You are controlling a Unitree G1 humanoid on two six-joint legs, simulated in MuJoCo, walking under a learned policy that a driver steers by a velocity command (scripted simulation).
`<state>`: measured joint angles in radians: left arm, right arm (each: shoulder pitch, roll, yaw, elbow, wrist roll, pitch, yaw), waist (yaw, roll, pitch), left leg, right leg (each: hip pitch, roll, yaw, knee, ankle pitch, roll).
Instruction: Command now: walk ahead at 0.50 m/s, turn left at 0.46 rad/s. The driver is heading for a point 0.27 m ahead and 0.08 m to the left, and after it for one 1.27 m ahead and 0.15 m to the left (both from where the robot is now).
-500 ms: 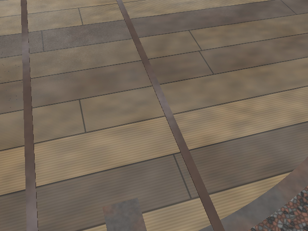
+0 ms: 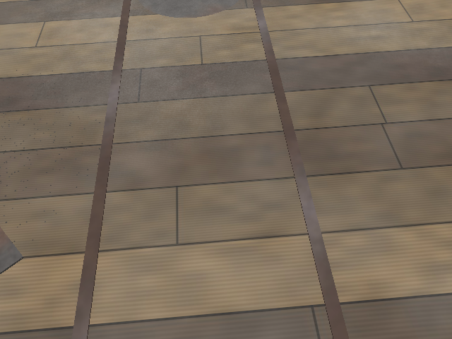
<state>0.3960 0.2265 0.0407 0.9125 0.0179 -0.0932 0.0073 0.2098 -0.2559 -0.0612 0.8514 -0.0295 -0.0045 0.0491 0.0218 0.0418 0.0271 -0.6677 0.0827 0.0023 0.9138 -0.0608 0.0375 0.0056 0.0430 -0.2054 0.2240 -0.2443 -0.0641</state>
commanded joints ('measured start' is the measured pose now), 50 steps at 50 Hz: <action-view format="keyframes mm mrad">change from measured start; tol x32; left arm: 1 -9 111 20 -41 -1 -16 8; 32 -450 97 0 -260 9 49 -43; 39 121 310 78 -112 37 31 -10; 50 -25 187 54 -88 -22 30 -20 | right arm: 1 -119 -1 14 -95 -3 -12 14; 11 240 -240 -75 -39 -30 -23 -29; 50 -29 -84 24 -131 -21 -37 -33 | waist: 1 5 -110 77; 12 -129 129 -325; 50 -22 -83 20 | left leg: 1 7 -3 55 -145 79 9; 10 578 -157 90 -416 -182 201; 12 980 278 -779 -605 -165 415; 20 486 30 -252 -697 217 247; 37 772 67 -61 -348 812 95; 40 94 -187 -43 426 -413 24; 50 55 -1 -17 32 -121 -82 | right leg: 1 -57 -274 52 -92 410 -75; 9 98 -314 -48 416 1018 -42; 12 -667 -3 136 1247 -304 67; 33 -651 -101 155 372 200 17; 37 -251 28 108 263 92 -71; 39 249 -348 727 200 3 -269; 50 -208 -156 500 -63 255 -203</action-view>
